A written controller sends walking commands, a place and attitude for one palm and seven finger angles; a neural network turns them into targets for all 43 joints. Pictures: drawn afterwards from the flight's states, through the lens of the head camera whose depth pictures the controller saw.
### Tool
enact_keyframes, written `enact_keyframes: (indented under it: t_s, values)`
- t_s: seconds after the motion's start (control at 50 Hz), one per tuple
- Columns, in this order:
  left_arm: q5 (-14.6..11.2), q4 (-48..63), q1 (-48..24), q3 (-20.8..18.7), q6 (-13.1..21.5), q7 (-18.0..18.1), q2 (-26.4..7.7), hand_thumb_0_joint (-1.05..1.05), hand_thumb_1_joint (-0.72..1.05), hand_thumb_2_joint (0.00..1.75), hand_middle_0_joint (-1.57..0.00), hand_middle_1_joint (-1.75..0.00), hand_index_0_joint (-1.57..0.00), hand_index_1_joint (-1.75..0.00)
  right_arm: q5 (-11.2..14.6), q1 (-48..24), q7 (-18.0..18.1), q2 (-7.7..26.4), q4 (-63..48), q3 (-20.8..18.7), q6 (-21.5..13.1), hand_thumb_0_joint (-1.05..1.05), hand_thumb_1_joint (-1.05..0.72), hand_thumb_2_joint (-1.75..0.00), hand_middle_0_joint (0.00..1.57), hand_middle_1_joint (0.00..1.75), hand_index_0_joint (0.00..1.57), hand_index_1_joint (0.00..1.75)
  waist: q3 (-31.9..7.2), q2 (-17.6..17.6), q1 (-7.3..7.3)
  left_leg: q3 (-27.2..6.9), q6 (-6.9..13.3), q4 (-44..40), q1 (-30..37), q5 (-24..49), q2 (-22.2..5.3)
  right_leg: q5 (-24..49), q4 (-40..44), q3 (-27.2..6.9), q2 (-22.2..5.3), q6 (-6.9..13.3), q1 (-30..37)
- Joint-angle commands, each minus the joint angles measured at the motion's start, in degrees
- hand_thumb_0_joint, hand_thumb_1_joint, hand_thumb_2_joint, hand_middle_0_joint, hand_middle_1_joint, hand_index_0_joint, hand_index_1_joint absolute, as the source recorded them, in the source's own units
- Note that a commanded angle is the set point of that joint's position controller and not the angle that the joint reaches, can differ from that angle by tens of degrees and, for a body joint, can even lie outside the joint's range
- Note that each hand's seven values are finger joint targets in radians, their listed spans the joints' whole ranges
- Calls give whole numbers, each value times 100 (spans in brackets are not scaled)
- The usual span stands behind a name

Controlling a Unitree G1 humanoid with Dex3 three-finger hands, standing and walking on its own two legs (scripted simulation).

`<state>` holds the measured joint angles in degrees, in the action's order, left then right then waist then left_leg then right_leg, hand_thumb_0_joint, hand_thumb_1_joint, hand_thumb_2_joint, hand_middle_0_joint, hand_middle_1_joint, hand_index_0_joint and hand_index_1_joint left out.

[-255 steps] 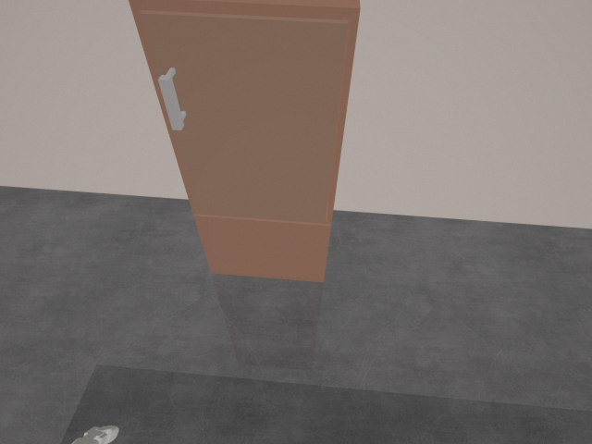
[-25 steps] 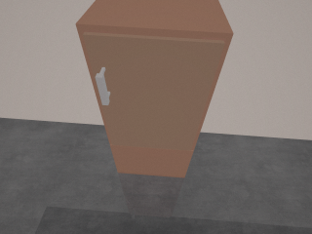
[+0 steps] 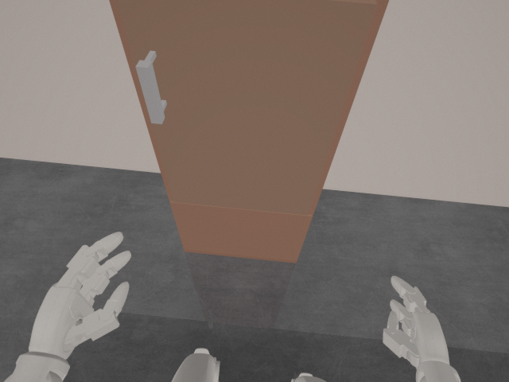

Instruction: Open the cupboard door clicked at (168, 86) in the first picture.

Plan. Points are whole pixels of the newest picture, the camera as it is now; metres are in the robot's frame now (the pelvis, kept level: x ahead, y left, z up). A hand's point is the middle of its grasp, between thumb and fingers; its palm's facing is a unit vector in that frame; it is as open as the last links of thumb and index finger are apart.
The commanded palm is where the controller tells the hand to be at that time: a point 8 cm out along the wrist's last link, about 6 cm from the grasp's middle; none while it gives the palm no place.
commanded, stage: raise the hand with hooked fingers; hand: left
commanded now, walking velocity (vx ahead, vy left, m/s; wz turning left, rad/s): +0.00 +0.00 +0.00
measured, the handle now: (154, 88) +0.60 +0.24 +0.11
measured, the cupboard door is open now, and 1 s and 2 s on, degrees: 0 0 0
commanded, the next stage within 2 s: move the hooked fingers beside the handle in 1.74 s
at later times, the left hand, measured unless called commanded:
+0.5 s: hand (77, 283) +0.23 +0.25 +0.07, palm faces +0.00 -1.00 -0.06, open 11.2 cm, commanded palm +0.20 +0.30 +0.08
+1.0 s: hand (45, 241) +0.27 +0.29 +0.11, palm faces +0.01 -1.00 -0.05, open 13.7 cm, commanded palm +0.25 +0.34 +0.12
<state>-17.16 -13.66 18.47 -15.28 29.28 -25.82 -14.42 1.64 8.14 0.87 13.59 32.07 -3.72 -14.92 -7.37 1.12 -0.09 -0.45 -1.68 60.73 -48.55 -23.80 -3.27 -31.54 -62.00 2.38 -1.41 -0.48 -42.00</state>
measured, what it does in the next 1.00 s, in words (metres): stands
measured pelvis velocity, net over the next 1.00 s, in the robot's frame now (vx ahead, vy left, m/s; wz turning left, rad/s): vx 0.01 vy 0.03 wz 0.01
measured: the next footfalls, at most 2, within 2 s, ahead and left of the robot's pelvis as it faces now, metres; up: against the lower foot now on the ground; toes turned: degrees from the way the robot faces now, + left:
none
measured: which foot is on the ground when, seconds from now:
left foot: down 0.00-1.00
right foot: down 0.00-1.00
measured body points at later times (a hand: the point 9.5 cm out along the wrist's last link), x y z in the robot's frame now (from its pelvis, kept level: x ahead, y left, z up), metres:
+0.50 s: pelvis +0.00 +0.01 +0.01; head +0.04 +0.01 +0.45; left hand +0.22 +0.31 +0.07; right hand +0.14 -0.24 -0.08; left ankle +0.06 +0.14 -0.66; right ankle -0.01 -0.12 -0.66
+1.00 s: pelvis +0.01 +0.03 +0.03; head +0.04 +0.05 +0.48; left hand +0.26 +0.35 +0.11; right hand +0.19 -0.20 -0.03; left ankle +0.06 +0.14 -0.66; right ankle -0.01 -0.12 -0.66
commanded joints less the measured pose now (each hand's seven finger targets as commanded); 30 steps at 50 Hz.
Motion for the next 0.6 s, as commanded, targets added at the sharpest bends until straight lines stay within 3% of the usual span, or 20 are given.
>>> enact_keyframes:
  t_s: [0.0,0.08,0.12,0.16,0.22,0.3,0.38,0.44,0.46,0.58]
  values:
    - [-599,2094,-185,-888,84,-149,-1131,0,46,71,-23,-58,-23,-58,44,65,214,725,-1089,-211,-204,0,-90,-90,20,30,20,30,-1359,-551,-153,117,283,-298,980,779,280,816,1110,-397,188,94,115]
    - [-418,2669,-950,-586,146,101,-1140,0,36,67,-24,-64,-24,-64,-8,268,387,708,-795,-114,-244,0,-90,-90,20,30,20,30,-995,-528,249,-39,355,-42,885,798,178,1007,1058,-417,282,82,-291]
    - [-336,2410,-866,-493,46,33,-1152,0,32,65,-24,-68,-24,-68,13,257,442,737,-670,-82,-285,0,-90,-90,20,30,20,30,-885,-672,281,-59,352,-69,855,668,165,805,1133,-422,269,90,-404]
    - [-334,2127,-817,-581,-183,-77,-1343,0,27,63,-25,-70,-25,-70,39,249,481,796,-648,-43,-300,0,-90,-90,20,30,20,30,-863,-564,255,-85,363,-170,808,554,168,572,1269,-428,255,78,-319]
    - [-480,1869,-576,-912,-609,-247,-1604,0,20,60,-25,-75,-25,-75,85,236,511,806,-691,-4,-287,0,-90,-90,20,30,20,30,-1106,-610,41,-64,360,-340,967,754,192,746,1425,-471,213,69,112]
    - [-668,1679,-443,-1223,-941,-138,-1663,0,11,56,-26,-81,-26,-81,76,200,482,741,-781,46,-243,0,-90,-90,20,30,20,30,-1093,-356,-126,-82,335,-604,1031,867,217,830,1558,-376,210,41,394]
    - [-654,1491,-573,-1197,-852,21,-1594,0,1,52,-26,-87,-26,-87,57,279,438,775,-787,43,-247,0,-90,-90,20,30,20,30,-854,-229,-85,-70,314,-774,1080,729,235,606,1628,-272,243,47,297]
    - [-596,1440,-570,-1090,-734,15,-1534,0,-6,49,-27,-92,-27,-92,77,421,414,838,-782,25,-270,0,-90,-90,20,30,20,30,-912,-154,-18,-58,329,-925,1277,757,242,757,1636,-164,251,31,276]
    - [-579,1498,-645,-1041,-705,3,-1519,0,-8,48,-27,-93,-27,-93,83,441,404,859,-779,28,-285,0,-90,-90,20,30,20,30,-912,-368,-17,-60,326,-992,1394,769,245,821,1616,-111,265,49,267]
    - [-525,1729,-1091,-1126,-731,27,-1805,0,-22,42,-28,-102,-28,-102,102,552,423,958,-806,56,-312,0,-90,-90,20,30,20,30,-954,-627,-3,-136,325,-1304,1843,716,236,939,1595,101,350,124,330]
